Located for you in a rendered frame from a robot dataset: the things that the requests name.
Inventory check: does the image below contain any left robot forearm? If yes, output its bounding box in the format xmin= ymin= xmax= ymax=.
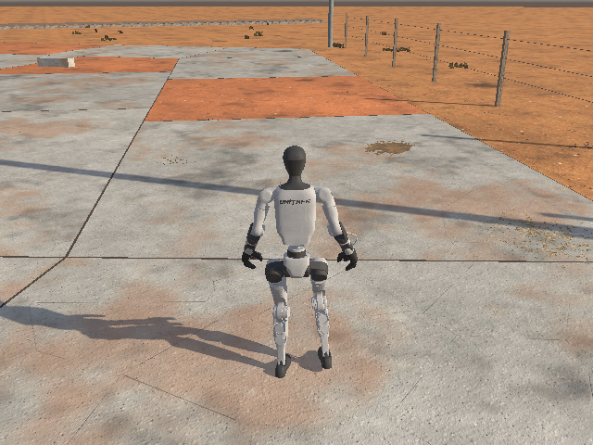
xmin=244 ymin=223 xmax=260 ymax=255

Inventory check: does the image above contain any right robot forearm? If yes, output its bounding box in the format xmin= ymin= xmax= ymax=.
xmin=334 ymin=222 xmax=354 ymax=255

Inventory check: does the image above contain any left robot hand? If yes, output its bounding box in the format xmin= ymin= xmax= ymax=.
xmin=241 ymin=251 xmax=263 ymax=269

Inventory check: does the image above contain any robot right foot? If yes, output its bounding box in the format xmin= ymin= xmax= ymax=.
xmin=318 ymin=347 xmax=332 ymax=369

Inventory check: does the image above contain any right robot hand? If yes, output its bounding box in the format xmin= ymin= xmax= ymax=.
xmin=337 ymin=249 xmax=358 ymax=271

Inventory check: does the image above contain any robot left upper arm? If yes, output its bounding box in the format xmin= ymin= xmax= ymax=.
xmin=250 ymin=186 xmax=276 ymax=236

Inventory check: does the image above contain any robot right thigh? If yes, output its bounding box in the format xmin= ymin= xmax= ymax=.
xmin=309 ymin=257 xmax=328 ymax=312

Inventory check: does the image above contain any robot right upper arm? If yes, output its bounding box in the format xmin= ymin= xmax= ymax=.
xmin=314 ymin=185 xmax=343 ymax=236

